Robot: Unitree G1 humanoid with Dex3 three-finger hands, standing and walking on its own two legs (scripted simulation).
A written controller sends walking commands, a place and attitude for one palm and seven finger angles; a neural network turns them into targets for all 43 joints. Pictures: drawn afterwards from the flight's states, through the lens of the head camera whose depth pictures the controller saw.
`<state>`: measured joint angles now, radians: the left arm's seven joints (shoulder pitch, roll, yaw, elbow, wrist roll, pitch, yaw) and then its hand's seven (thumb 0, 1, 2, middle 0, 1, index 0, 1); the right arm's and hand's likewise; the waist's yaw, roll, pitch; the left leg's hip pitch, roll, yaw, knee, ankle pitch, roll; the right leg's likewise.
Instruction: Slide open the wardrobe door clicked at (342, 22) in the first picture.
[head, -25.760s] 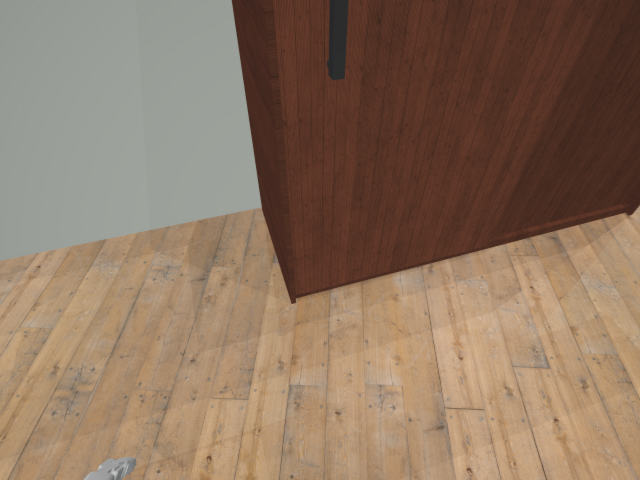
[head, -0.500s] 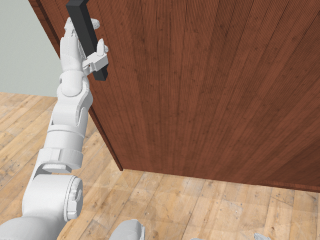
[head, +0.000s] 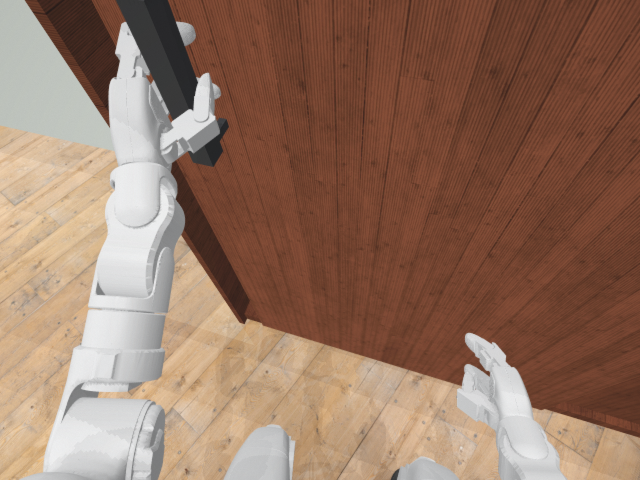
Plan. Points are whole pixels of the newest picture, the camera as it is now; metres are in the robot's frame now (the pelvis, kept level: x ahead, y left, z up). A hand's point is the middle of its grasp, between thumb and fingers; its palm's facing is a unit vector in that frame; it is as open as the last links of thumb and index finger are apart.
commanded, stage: step sideways, sliding the door along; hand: left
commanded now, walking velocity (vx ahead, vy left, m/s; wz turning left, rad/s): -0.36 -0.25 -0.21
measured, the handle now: (190, 77) +0.45 +0.20 +0.22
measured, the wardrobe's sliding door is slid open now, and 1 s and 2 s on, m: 0.07 0.36 0.57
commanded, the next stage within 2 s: none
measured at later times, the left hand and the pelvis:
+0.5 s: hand (338, 142) +0.39 +0.04 +0.20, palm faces +0.31 -0.95 -0.09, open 7.4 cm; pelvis +0.03 -0.12 +0.00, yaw -3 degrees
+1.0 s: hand (509, 179) +0.36 -0.11 +0.21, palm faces +0.16 -0.98 -0.08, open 7.5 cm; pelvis -0.02 -0.23 +0.00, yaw -9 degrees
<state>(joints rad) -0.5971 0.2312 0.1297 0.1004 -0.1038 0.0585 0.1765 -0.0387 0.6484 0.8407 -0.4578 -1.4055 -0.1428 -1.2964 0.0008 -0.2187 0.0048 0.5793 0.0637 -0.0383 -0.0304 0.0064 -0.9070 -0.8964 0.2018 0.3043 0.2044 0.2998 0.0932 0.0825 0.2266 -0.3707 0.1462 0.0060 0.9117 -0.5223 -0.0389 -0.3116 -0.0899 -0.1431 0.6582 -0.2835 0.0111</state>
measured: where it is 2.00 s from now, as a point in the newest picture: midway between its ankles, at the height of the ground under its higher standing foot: outside the picture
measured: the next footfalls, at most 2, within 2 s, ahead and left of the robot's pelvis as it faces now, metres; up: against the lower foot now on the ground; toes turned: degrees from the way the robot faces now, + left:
left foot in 0.06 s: +0.05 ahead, +0.13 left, +0.00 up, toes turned +10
right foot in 0.38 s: +0.14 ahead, -0.25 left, +0.00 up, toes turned -6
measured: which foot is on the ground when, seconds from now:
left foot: up 0.00-0.04, down 0.06-0.40, up 0.42-0.58, down 0.60-0.98, up 1.00-1.00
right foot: down 0.00-0.06, up 0.08-0.36, down 0.38-0.60, up 0.62-0.94, down 0.96-1.00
